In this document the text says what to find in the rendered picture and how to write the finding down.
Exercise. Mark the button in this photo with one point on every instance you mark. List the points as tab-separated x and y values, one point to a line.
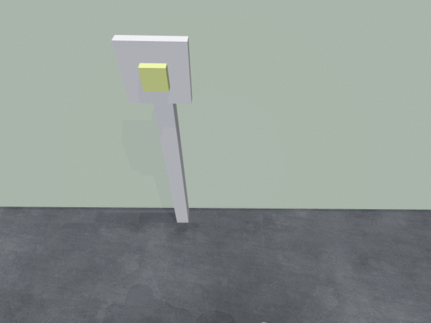
154	77

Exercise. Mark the panel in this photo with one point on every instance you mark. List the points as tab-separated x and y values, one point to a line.
130	51

